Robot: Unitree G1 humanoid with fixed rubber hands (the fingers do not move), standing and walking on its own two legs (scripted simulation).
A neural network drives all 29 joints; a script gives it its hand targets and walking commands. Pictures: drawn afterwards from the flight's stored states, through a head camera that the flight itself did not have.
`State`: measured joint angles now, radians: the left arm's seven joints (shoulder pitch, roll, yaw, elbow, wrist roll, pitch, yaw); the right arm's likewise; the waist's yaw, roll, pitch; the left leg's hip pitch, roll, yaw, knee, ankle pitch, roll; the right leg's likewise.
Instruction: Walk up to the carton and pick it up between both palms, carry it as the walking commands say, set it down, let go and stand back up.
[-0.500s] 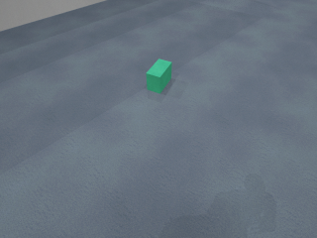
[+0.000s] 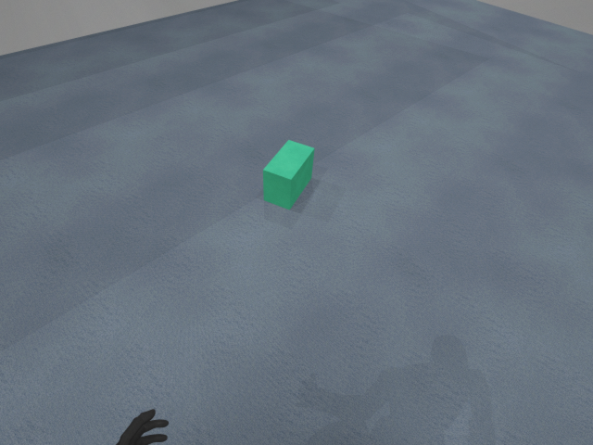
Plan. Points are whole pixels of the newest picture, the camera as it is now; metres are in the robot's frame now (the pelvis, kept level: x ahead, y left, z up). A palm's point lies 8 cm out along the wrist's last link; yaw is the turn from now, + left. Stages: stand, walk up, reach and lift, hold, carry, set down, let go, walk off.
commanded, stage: walk up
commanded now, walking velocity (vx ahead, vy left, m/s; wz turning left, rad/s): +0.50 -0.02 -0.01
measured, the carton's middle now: (289, 174) +1.42 +0.01 -0.68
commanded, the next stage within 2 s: none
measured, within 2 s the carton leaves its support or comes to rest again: neither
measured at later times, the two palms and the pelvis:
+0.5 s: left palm (123, 433) +0.20 +0.26 -0.15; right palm (458, 400) +0.24 -0.26 -0.13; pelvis +0.19 +0.01 -0.01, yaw -2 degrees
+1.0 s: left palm (174, 296) +0.41 +0.23 -0.12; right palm (445, 295) +0.43 -0.29 -0.13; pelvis +0.39 -0.03 +0.00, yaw -2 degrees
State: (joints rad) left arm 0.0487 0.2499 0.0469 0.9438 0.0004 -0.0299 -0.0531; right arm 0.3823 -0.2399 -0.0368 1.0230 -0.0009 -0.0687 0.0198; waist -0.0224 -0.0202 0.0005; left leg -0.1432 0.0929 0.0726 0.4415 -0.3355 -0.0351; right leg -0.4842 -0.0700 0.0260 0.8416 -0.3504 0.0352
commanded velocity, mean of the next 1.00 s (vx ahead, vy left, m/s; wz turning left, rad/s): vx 0.50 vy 0.02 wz -0.01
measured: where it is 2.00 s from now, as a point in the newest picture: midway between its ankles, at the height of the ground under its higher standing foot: (297, 310)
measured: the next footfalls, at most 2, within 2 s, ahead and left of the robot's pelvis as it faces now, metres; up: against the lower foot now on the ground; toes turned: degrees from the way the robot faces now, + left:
right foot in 0.08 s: +0.15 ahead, -0.18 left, +0.00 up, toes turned -1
left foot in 0.46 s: +0.27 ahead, +0.13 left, +0.00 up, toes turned +4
